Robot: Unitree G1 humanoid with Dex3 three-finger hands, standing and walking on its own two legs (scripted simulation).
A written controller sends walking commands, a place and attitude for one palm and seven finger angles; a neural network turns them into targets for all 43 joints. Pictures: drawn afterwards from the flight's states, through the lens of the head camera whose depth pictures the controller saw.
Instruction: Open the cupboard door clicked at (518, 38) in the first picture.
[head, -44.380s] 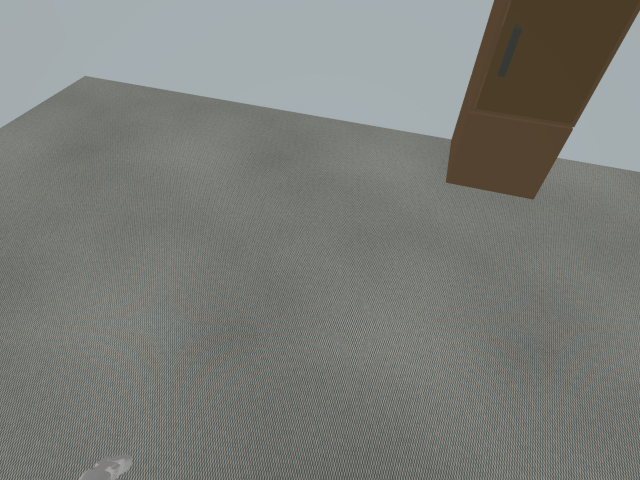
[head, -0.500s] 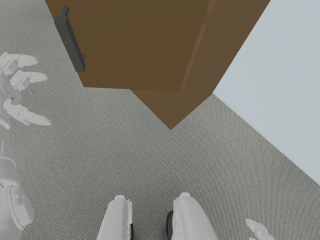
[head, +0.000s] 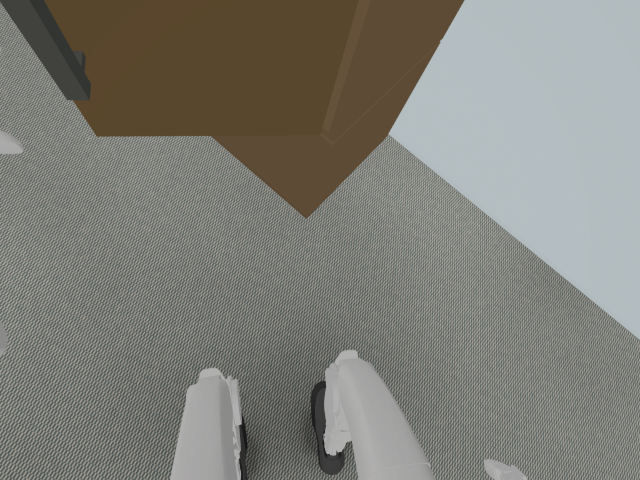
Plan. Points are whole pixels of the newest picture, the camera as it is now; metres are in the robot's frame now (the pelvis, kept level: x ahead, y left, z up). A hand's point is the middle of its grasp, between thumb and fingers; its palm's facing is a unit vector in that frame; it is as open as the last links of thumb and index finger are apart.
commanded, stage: move the hooked fingers beside the handle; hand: left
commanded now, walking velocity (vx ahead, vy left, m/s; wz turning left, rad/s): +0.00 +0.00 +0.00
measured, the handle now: (46, 20) +0.61 +0.25 +0.06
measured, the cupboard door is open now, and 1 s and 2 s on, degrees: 47 47 47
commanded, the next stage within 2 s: slide the fingers in behind the handle in 0.96 s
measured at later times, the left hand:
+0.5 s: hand out of the picture +0.55 +0.32 +0.06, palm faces +0.05 -1.00 -0.04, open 14.0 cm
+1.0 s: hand out of the picture +0.55 +0.31 +0.07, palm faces +0.04 -1.00 -0.06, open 14.0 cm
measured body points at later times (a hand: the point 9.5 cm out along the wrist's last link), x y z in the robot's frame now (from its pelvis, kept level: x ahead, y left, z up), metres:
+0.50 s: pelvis +0.01 +0.01 +0.00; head +0.22 +0.07 +0.39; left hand +0.54 +0.37 +0.07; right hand +0.01 -0.25 -0.09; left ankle +0.03 +0.10 -0.59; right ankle +0.07 -0.12 -0.59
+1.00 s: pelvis +0.01 +0.01 +0.01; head +0.21 +0.06 +0.41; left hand +0.54 +0.36 +0.07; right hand +0.03 -0.26 -0.09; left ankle +0.03 +0.10 -0.59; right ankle +0.07 -0.12 -0.59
